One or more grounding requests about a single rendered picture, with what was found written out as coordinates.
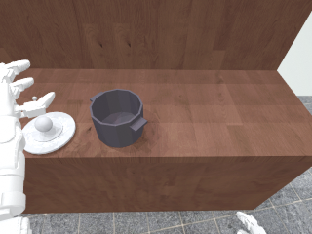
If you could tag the table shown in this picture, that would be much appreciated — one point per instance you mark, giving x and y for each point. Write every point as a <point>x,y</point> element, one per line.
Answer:
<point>224,130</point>

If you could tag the left robot hand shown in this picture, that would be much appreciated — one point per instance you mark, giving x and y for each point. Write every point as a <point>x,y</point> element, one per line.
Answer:
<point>9,92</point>

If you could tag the robot left upper arm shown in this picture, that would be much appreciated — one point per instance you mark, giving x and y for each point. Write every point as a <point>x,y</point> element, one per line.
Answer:
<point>16,225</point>

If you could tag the left robot forearm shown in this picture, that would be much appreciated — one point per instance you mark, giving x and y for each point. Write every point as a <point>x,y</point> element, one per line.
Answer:
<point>12,168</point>

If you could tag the right robot hand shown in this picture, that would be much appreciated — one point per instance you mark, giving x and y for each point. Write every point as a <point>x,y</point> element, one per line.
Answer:
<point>250,224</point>

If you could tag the knob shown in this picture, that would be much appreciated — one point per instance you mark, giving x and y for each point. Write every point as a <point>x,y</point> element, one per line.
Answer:
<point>43,124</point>

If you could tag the lid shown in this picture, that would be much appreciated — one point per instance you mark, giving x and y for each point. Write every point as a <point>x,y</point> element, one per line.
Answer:
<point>60,134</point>

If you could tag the pot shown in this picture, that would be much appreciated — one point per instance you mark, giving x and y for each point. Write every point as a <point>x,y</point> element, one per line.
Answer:
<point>118,117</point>

